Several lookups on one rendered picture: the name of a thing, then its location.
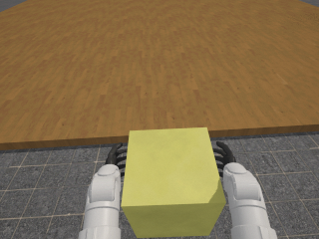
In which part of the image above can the robot left forearm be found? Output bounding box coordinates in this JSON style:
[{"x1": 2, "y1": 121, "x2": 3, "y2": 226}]
[{"x1": 78, "y1": 164, "x2": 122, "y2": 239}]

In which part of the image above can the robot left hand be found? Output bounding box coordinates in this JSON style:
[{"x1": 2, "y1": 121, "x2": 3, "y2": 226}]
[{"x1": 105, "y1": 142, "x2": 128, "y2": 177}]

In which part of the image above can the carton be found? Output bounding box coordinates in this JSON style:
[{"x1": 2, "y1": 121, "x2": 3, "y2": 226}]
[{"x1": 121, "y1": 127, "x2": 226, "y2": 238}]

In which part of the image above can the robot right forearm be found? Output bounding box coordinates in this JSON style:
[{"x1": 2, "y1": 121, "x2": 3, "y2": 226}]
[{"x1": 222, "y1": 162, "x2": 278, "y2": 239}]

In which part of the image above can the robot right hand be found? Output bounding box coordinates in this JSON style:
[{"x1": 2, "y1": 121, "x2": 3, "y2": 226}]
[{"x1": 212, "y1": 141, "x2": 236, "y2": 178}]

